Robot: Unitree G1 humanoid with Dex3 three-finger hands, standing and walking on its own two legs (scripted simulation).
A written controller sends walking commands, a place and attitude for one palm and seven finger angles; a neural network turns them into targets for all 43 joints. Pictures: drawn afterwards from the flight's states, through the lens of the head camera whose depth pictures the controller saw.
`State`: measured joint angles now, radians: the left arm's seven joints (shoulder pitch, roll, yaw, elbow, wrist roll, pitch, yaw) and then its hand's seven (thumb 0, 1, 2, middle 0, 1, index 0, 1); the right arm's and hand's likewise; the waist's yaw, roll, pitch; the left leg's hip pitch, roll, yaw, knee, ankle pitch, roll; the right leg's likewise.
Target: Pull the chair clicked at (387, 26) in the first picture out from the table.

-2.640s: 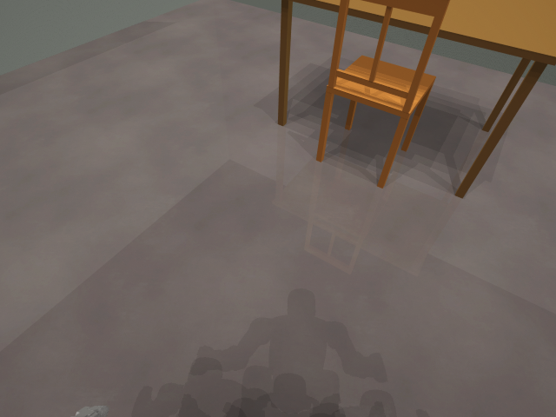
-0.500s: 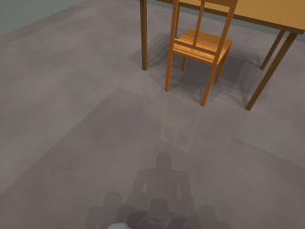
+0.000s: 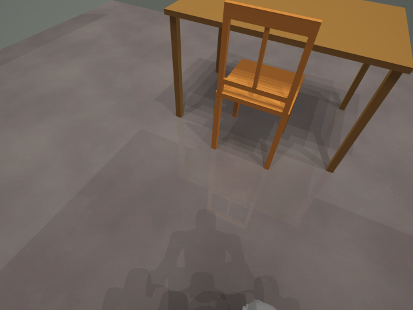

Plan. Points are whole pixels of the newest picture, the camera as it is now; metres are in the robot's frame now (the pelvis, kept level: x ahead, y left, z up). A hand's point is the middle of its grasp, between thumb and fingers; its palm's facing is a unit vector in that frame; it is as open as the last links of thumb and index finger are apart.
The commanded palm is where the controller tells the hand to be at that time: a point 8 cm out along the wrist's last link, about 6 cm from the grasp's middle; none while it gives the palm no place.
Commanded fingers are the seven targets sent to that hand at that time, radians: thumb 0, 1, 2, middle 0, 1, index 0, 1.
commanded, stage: walk to a spot facing it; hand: left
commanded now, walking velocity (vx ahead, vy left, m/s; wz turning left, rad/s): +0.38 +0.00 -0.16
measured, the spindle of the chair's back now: (260, 59) +1.14 -0.17 -0.09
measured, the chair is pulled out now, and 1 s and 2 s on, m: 0.00 0.00 0.00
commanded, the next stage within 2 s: turn to face it in 0.48 s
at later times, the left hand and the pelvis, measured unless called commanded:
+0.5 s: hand (147, 285) +0.20 +0.15 -0.18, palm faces +0.05 -0.99 -0.16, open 7.3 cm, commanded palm none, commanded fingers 0.00 0.90 0.90 -0.20 -0.30 -0.20 -0.30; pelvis +0.24 -0.02 +0.00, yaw +0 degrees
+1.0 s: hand (162, 172) +0.53 +0.18 -0.17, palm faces -0.16 -0.96 -0.22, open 7.3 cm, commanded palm none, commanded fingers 0.00 0.90 0.90 -0.20 -0.30 -0.20 -0.30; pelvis +0.40 +0.01 -0.01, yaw -11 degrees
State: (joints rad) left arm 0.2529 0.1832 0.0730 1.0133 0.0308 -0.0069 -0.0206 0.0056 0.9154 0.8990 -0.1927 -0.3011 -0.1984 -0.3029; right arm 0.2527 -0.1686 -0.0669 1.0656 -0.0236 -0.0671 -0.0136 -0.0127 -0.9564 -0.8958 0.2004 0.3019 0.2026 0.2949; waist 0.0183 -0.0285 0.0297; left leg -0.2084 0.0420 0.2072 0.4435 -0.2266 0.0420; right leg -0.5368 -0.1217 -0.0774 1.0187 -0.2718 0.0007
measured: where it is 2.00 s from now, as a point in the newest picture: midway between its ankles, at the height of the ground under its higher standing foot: (219, 253)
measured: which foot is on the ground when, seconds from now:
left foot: down 0.00-0.20, up 0.22-0.56, down 0.58-1.00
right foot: up 0.00-0.18, down 0.20-0.58, up 0.60-1.00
